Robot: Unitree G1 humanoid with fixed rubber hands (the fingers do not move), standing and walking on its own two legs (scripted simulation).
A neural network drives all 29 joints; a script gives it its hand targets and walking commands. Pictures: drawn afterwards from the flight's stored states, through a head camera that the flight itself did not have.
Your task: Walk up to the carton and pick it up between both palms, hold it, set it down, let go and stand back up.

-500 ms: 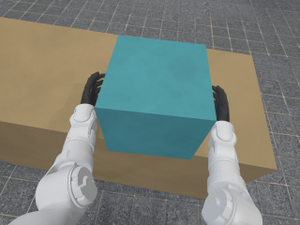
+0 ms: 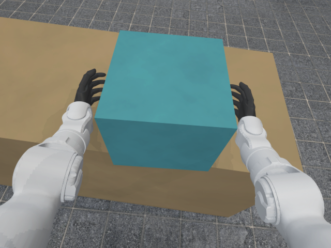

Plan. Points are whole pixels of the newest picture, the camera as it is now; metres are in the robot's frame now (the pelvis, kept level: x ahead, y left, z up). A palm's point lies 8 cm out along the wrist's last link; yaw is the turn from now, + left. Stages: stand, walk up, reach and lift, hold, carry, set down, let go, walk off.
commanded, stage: set down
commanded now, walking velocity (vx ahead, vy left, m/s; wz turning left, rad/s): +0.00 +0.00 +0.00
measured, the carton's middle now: (166, 104) +0.49 +0.01 +0.03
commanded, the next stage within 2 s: none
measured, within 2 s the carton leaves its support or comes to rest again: neither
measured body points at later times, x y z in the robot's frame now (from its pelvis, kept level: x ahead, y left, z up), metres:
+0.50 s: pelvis -0.04 -0.01 -0.01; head +0.06 +0.01 +0.42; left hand +0.47 +0.22 +0.12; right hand +0.45 -0.23 +0.12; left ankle -0.01 +0.10 -0.72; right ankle +0.00 -0.10 -0.72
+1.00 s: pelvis -0.03 -0.01 +0.01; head +0.03 +0.02 +0.46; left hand +0.47 +0.24 +0.18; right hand +0.45 -0.24 +0.18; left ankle -0.01 +0.10 -0.72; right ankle +0.00 -0.10 -0.72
